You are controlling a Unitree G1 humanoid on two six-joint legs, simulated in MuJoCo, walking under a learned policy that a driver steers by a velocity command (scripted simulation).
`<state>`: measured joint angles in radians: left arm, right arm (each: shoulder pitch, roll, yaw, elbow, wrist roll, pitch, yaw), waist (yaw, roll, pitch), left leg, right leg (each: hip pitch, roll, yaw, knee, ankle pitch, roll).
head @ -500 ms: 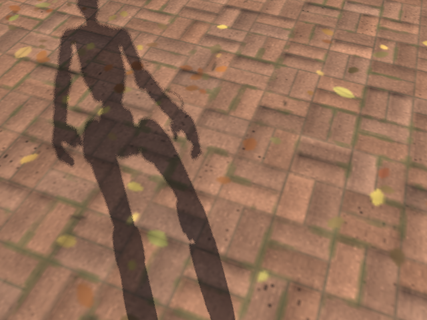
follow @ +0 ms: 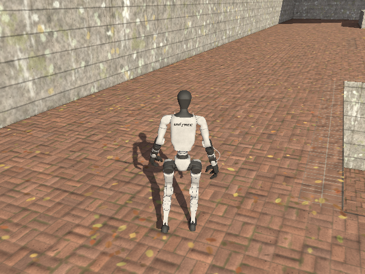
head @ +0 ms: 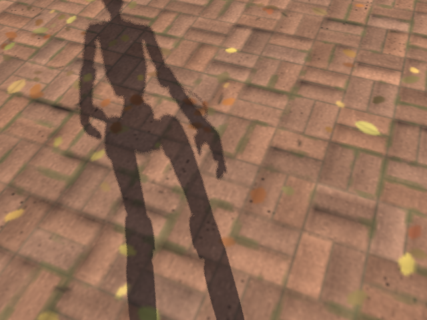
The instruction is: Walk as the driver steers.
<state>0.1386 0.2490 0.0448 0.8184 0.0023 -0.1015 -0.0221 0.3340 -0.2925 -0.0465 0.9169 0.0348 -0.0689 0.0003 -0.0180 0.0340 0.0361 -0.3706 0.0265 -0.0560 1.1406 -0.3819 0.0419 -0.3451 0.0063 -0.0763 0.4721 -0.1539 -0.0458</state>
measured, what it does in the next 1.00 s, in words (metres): walks ahead, turning left: left foot, then right foot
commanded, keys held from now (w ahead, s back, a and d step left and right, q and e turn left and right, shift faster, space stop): w+q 0.62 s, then w+e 0.38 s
